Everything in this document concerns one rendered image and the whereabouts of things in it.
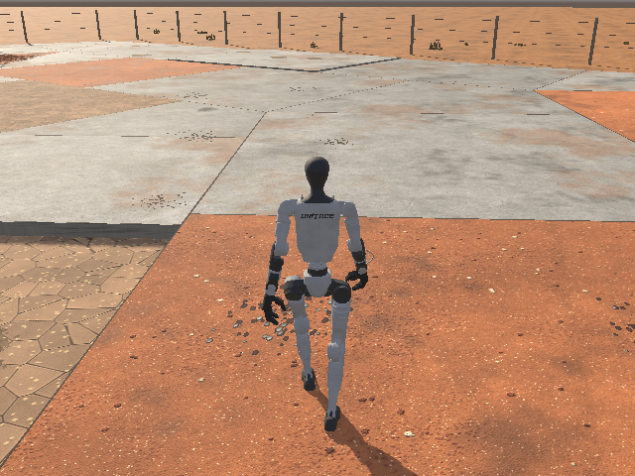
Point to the left robot hand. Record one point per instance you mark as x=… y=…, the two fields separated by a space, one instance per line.
x=266 y=306

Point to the robot left forearm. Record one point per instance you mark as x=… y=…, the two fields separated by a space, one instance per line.
x=274 y=272

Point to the robot left shin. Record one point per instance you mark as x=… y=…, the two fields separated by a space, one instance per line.
x=304 y=349

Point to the right robot hand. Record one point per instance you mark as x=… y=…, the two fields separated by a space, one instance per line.
x=354 y=276

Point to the robot right thigh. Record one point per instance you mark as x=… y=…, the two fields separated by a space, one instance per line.
x=340 y=308

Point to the right robot upper arm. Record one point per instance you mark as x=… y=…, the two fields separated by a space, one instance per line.
x=348 y=209

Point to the left robot upper arm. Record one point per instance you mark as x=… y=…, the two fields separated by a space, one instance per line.
x=286 y=209

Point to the robot right forearm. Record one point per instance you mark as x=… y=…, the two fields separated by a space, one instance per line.
x=360 y=259

